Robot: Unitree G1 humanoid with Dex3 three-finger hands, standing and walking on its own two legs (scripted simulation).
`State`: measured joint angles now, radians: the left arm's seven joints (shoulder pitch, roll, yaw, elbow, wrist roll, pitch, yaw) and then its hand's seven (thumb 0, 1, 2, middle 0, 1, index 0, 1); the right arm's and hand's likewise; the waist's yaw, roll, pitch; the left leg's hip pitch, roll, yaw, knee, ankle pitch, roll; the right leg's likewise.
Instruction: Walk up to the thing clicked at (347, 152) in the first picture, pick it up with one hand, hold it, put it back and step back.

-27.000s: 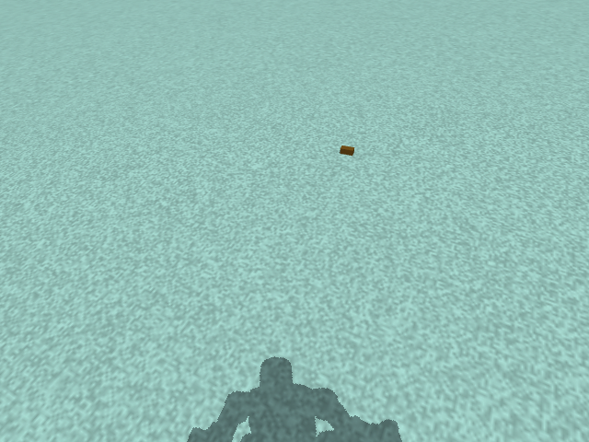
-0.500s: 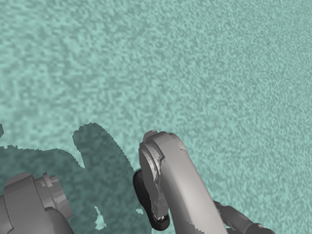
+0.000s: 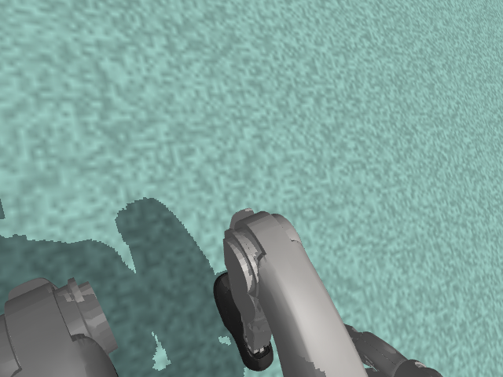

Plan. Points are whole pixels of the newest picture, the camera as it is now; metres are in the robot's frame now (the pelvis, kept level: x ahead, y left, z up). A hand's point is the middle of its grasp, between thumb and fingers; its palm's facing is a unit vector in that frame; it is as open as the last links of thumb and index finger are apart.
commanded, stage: open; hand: left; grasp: from above
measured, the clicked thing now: out of the picture +0.44 +0.31 -0.28
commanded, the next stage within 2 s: withdraw in 0.06 s
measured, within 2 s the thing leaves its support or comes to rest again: neither
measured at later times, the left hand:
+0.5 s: hand out of the picture +0.45 +0.33 -0.19, palm faces -0.22 -0.12 -0.97, open 13.6 cm
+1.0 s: hand out of the picture +0.41 +0.33 -0.09, palm faces -0.48 -0.13 -0.87, open 13.7 cm
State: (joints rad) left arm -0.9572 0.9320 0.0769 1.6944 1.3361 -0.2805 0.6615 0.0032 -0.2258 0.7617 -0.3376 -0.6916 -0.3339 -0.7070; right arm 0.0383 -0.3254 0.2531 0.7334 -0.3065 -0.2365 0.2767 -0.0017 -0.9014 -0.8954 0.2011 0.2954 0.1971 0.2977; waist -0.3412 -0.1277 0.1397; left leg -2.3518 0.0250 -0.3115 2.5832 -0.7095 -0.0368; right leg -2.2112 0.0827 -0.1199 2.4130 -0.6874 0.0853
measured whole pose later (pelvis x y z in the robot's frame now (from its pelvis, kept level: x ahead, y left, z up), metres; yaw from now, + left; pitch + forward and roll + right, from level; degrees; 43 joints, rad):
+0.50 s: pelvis +0.00 +0.00 +0.01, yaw +1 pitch +29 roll -13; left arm -0.92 0.83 0.16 1.49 1.25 -0.13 0.67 0.00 -0.41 0.90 -0.15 -0.92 -0.16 -0.91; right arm 0.12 -0.31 0.18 0.74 -0.26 -0.25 0.33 0.00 -0.90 -0.89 0.20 0.29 0.20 0.30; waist -0.31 -0.07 0.05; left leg -2.37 0.03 -0.29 2.54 -0.71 -0.04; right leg -2.24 0.07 -0.11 2.39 -0.69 0.07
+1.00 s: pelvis -0.02 -0.02 +0.05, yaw +7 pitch +31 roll -8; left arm -0.97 0.75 0.03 1.41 1.20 -0.22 0.25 0.00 -0.44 0.95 -0.15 -0.92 -0.14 -0.94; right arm 0.15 -0.33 0.10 0.69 -0.12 -0.03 0.16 0.00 -0.91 -0.90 0.20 0.29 0.20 0.30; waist -0.23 0.00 -0.04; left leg -2.27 0.02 -0.19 2.34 -0.62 -0.04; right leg -2.17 0.02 -0.05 2.26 -0.64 0.06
